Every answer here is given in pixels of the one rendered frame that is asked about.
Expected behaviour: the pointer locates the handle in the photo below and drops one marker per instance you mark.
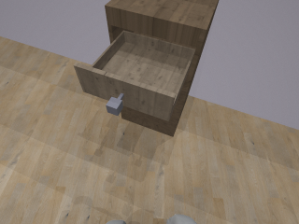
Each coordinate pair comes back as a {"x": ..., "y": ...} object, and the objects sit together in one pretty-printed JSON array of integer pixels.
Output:
[{"x": 115, "y": 105}]

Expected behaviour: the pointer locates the drawer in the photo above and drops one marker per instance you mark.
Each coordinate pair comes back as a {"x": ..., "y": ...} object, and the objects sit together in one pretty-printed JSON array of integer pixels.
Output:
[{"x": 149, "y": 72}]

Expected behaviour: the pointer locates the cabinet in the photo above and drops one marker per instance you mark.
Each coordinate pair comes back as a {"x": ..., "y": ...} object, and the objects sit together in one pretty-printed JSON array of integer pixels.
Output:
[{"x": 181, "y": 22}]

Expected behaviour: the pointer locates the right robot thigh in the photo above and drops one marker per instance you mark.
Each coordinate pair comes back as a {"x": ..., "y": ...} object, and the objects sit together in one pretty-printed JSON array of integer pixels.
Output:
[{"x": 180, "y": 219}]

